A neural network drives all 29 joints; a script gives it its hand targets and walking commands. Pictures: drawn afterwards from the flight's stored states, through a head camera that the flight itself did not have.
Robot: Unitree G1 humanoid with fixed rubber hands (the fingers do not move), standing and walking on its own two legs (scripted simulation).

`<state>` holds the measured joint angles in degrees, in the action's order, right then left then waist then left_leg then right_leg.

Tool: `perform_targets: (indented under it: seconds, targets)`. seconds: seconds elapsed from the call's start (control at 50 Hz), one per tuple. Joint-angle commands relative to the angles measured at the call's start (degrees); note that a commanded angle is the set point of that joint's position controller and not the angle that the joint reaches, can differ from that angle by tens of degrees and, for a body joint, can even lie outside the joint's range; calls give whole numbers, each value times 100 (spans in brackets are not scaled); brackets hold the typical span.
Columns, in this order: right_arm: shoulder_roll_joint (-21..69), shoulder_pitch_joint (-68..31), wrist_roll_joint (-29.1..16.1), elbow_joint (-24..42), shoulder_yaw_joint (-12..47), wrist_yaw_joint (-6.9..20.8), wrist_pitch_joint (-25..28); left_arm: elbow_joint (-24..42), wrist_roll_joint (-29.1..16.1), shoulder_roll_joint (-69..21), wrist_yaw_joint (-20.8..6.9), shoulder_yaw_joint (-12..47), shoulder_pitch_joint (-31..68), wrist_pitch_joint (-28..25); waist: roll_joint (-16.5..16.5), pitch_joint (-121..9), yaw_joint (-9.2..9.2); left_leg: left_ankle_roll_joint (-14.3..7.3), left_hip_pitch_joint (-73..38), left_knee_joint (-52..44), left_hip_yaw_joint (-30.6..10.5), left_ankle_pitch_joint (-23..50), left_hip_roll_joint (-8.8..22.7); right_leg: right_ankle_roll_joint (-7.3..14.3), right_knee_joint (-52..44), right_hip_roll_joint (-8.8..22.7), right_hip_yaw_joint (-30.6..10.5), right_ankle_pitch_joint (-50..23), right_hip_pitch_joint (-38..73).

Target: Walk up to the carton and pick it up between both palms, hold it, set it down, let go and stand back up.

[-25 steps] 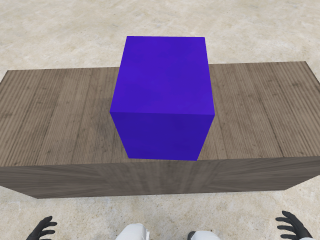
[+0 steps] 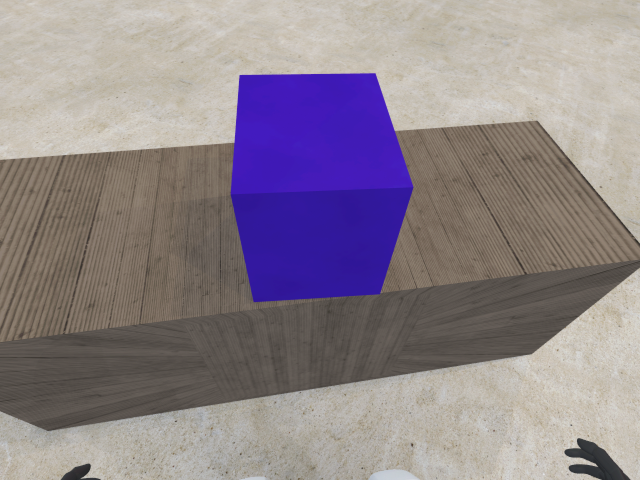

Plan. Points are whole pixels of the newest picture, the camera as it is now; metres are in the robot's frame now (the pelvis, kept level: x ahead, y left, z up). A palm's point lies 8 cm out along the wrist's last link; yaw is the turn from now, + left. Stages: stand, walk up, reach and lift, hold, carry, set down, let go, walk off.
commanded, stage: walk up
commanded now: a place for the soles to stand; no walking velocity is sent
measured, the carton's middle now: (313, 190) +0.60 +0.02 -0.05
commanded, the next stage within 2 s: none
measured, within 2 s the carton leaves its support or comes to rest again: neither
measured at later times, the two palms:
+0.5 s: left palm out of the picture +0.06 +0.27 -0.07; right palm out of the picture +0.05 -0.39 -0.08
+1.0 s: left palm out of the picture +0.08 +0.26 -0.08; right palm (600, 465) +0.15 -0.36 -0.11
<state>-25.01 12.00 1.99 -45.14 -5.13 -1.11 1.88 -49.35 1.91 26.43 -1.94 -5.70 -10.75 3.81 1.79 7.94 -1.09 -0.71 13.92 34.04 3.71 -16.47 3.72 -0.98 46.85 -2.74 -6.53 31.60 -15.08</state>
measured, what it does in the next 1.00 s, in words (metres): steps on the spot: right foot, then left foot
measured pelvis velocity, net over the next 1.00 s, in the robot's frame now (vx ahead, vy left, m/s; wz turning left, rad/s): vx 0.03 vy -0.06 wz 0.06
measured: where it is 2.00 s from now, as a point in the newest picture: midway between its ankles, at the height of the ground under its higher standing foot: outside the picture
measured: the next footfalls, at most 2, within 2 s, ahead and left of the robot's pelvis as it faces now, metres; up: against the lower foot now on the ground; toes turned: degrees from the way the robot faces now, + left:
right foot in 0.08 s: +0.03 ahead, -0.14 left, +0.00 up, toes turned +2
left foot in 0.56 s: +0.08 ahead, +0.08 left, +0.00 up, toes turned +2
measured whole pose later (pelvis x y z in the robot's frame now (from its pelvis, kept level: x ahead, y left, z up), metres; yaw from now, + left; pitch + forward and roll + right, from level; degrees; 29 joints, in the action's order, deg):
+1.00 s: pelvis +0.03 -0.06 +0.00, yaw +3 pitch -3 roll -1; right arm -23.7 11.0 0.0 -49.2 -1.4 1.4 -0.5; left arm -50.0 1.3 22.8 -0.1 -1.8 -14.3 -1.8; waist -3.9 3.9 0.5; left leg -1.0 14.5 34.6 -2.4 -20.0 1.5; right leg -0.9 32.6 1.1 -0.8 17.1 -13.2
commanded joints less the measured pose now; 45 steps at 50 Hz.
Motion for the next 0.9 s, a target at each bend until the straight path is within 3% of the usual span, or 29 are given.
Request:
perform_targets:
  seconds: [0.0,0.02,0.04,0.06,0.08,0.1,0.12,0.14,0.2,0.26,0.32,0.38,0.42,0.46,0.5,0.52,0.54,0.56,0.58,0.66,0.7,0.74,0.76,0.78,0.8,0.82,0.84,0.86,0.88]
  targets:
    - [-1507,88,8,370,-303,-20,28,466,58,650,-90,-195,-188,-220,-1087,-609,4,-1107,-385,-1005,-1530,755,1362,275,-1164,202,392,-376,-29]
    - [-1601,-117,-8,380,-293,-27,5,364,64,640,-67,-258,-600,-234,-1114,-523,308,-883,431,-885,-1290,610,1220,403,-1646,215,565,-1159,813]
    - [-1255,-265,-20,395,-204,-21,-27,226,41,672,-63,-286,-818,-267,-647,-539,451,-645,835,-423,-1001,237,903,351,-2300,203,519,-1533,1403]
    - [-968,-105,-69,421,-107,-12,-70,275,90,881,-38,-292,-813,-320,211,-517,434,-330,1066,447,-379,-598,392,329,-3168,696,-394,-1020,1429]
    - [-788,-127,-158,472,-10,-48,-93,412,173,1319,-16,-354,-547,-360,1421,-253,425,75,1933,1632,21,-1911,-376,621,-3754,1729,-2219,-693,1238]
    - [-1100,-207,-165,389,-136,-120,-98,604,126,1472,-11,-401,-290,-343,1379,-121,497,2,1672,2123,-802,-2026,-314,1041,-3657,1879,-2626,615,189]
    - [-1311,109,-156,231,-148,-75,-100,743,100,1410,-20,-371,-35,-355,987,135,422,-99,1291,2486,-950,-1874,-213,1243,-3772,1947,-2546,1623,-468]
    - [-1386,385,-191,88,-175,-40,-82,767,64,1216,-21,-340,161,-364,857,457,278,-116,1357,2512,-1054,-1681,-206,1153,-3897,1781,-2343,1597,-675]
    - [-1025,1085,-183,-176,-60,24,-96,787,-29,739,94,-226,-78,-516,318,20,59,-5,1733,1941,-1287,-658,-266,502,-3500,1225,-901,-1033,948]
    - [-1035,665,-137,-25,-26,20,-41,883,-44,723,122,-242,-439,-584,583,-200,360,48,1767,1615,-1037,-622,-321,878,-3280,1189,-827,-2022,1407]
    - [-1055,733,-121,-48,-38,37,2,1021,-40,889,95,-298,-400,-555,755,-109,371,154,1511,1201,-909,-611,-192,1261,-3415,1462,-626,-1261,999]
    - [-1046,746,-60,-7,-48,54,15,1107,-25,874,90,-268,-483,-535,341,-84,379,20,1386,863,-788,-590,-138,1198,-3393,1598,-729,-1142,871]
    - [-938,620,-61,43,-10,74,58,1122,-55,904,107,-237,-468,-536,430,-353,417,-10,804,404,-602,-487,-78,1077,-3100,1594,-609,-2146,752]
    - [-809,701,-71,71,13,62,104,1091,-84,899,90,-140,-315,-528,209,-468,206,-112,105,-331,-366,10,-142,1097,-2555,1533,-261,-3057,428]
    - [-877,1135,-24,-112,-33,-4,186,1075,-147,608,96,-32,-72,-496,-268,-868,-161,-190,-975,-1329,-319,1022,-316,801,-1578,1093,285,-3420,232]
    - [-1164,1251,54,-36,-111,-55,201,1135,-197,391,89,49,-165,-523,-603,-1184,-219,-465,-1304,-1637,-1189,895,319,560,-884,724,470,-3360,44]
    - [-1373,1019,79,46,-127,-84,240,1077,-236,258,94,108,-201,-505,-1227,-1136,-118,-829,-1523,-1643,-2580,1574,1209,243,-410,156,635,-1744,-708]
    - [-1392,455,-33,161,-95,-75,242,900,-158,409,125,105,-552,-408,-1260,-996,151,-1452,-1013,-1531,-3138,1212,1794,125,293,69,319,269,-797]
    - [-1463,433,-166,119,-61,-54,216,787,-159,778,129,3,-582,-355,-911,-945,79,-1680,-279,-1544,-3052,469,1838,161,632,334,-98,467,-212]
    - [-1107,230,-121,172,5,-41,144,591,-178,658,56,-3,-652,-384,-946,-380,93,-1032,8,-1577,-1714,438,867,231,-176,321,228,-162,-422]
    - [-1162,93,-108,76,63,1,88,495,-184,408,101,106,-711,-434,-1487,-279,74,-953,107,-1496,-1405,905,796,182,-842,248,583,-838,-249]
    - [-1125,-81,-94,188,64,64,4,396,-143,414,159,104,-760,-525,-1316,-503,141,-850,-55,-956,-1076,1456,661,107,-1608,132,844,-1404,177]
    - [-1152,-241,-111,206,55,84,-59,309,-150,425,200,102,-869,-578,-1436,-577,226,-789,-39,-694,-905,1214,500,84,-2104,85,966,-1823,433]
    - [-1046,-271,-160,194,103,127,-129,153,-100,447,245,52,-967,-631,-1136,-703,265,-613,233,-491,-885,893,429,118,-2363,31,962,-2123,845]
    - [-839,-395,-213,251,171,137,-154,166,-20,637,273,46,-877,-674,-818,-603,275,-433,719,-296,-849,651,295,198,-2438,297,523,-2325,1074]
    - [-544,-380,-280,226,233,174,-190,259,27,834,298,20,-699,-720,132,-655,185,-168,912,99,-687,26,-42,429,-2812,1005,-533,-1788,967]
    - [-584,-282,-283,161,243,176,-223,356,-5,1180,283,-12,-366,-732,587,-549,78,72,847,407,-544,-755,-409,851,-3387,1866,-1677,-635,349]
    - [-966,-120,-207,-86,66,171,-271,473,-15,1414,268,-57,169,-715,734,-419,80,42,200,1145,-779,-1280,-183,1354,-3232,2298,-2002,-144,-487]
    - [-1045,110,-205,-179,86,182,-230,540,-46,1216,247,3,492,-710,685,-319,-119,-87,-383,926,-879,-1020,-11,1287,-3000,2052,-1528,-164,-1106]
